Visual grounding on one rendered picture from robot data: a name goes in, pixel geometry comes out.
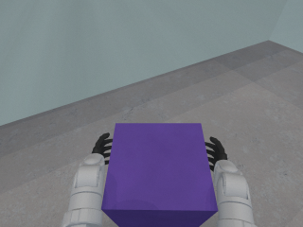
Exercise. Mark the robot left forearm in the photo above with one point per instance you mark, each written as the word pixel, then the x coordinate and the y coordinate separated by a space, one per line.
pixel 84 209

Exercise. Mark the robot left hand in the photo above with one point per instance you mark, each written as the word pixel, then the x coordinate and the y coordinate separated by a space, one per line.
pixel 99 146

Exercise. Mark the robot right forearm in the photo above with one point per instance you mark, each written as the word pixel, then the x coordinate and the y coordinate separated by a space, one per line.
pixel 233 196

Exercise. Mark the robot right hand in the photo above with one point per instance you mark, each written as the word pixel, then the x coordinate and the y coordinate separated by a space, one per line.
pixel 218 153

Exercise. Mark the carton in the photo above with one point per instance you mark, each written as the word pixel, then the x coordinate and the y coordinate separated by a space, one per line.
pixel 159 176

